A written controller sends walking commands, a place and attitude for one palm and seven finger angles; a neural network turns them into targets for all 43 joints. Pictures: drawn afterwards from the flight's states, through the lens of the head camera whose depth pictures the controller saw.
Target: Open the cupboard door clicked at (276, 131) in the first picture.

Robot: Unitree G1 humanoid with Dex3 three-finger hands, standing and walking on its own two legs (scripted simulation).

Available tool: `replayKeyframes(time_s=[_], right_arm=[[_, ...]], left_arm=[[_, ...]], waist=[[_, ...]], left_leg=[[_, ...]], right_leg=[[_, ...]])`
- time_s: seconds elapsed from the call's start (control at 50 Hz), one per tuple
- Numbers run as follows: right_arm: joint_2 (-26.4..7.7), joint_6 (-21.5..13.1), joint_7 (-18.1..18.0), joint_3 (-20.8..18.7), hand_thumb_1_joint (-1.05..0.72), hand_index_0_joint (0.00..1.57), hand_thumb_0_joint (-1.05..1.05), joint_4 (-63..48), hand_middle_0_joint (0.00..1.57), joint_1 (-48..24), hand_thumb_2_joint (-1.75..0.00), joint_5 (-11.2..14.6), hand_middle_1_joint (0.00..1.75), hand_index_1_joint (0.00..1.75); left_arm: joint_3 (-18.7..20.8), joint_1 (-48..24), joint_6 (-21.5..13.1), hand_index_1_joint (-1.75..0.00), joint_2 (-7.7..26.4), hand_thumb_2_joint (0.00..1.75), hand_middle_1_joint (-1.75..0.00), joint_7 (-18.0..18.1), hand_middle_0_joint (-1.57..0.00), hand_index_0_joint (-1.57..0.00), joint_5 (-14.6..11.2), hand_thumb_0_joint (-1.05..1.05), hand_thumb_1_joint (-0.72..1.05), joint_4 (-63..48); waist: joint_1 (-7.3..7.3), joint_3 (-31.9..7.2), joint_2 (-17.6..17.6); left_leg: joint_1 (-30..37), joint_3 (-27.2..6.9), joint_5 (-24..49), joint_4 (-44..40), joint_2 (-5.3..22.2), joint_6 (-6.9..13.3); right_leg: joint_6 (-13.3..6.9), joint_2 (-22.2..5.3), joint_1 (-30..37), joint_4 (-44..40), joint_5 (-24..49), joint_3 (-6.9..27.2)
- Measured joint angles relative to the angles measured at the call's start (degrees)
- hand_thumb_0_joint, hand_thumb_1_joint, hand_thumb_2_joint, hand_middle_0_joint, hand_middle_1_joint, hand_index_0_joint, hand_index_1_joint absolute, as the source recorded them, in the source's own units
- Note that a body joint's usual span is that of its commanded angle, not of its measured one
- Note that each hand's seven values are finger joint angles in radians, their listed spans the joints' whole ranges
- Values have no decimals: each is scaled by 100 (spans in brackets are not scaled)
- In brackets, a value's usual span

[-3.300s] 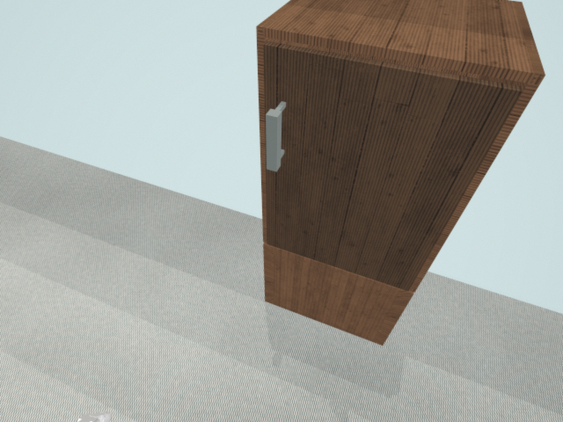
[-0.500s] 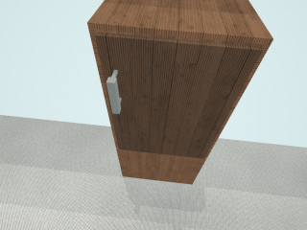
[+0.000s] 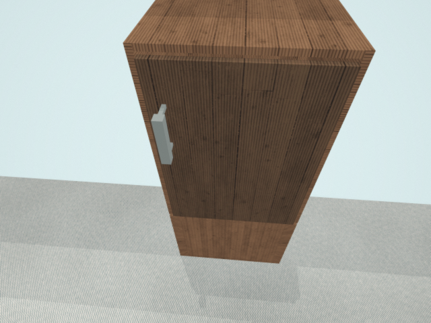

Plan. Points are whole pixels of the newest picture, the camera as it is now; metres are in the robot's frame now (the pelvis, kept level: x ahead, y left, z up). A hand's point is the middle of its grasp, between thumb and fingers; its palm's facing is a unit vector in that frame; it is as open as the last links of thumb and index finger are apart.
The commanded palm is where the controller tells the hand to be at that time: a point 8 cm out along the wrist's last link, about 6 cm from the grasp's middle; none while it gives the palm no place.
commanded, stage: look again from close up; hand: left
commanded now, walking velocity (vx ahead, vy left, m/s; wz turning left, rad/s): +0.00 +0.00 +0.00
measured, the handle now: (165, 134) +0.50 +0.15 +0.07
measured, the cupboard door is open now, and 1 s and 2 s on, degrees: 0 0 0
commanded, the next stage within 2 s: shuffle to correct the standing spot in 0.44 s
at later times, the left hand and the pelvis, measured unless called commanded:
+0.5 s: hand out of the picture +0.02 +0.17 -0.17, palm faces +0.01 -0.98 -0.18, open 7.4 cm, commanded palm none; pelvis +0.01 +0.00 +0.00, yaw +0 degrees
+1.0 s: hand out of the picture +0.02 +0.16 -0.17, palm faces +0.02 -0.97 -0.25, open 7.4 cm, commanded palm none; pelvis -0.05 -0.03 -0.01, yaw -1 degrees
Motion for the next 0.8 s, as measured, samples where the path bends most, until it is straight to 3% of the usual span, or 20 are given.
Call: replayKeyframes(time_s=[0.6, 0.8], right_arm=[[-8, -79, -68, -20, -91, 20, 1, 272, 20, -450, -89, 45, 30, 30], [53, 93, -125, -190, -91, 20, 1, -77, 20, -671, -89, 21, 30, 30]], left_arm=[[33, -77, 40, -30, 47, 90, -30, -23, -20, -20, -3, 1, 91, 101], [219, -224, 248, -30, 147, 90, -30, -10, -20, -20, 29, 1, 90, -305]], waist=[[133, 110, -266], [137, 309, -311]], left_leg=[[325, 37, 80, -402, 34, -60], [-9, 147, 61, -56, 91, -96]], right_leg=[[-29, 49, 280, -356, 74, 32], [-91, 88, -217, 232, -34, 152]])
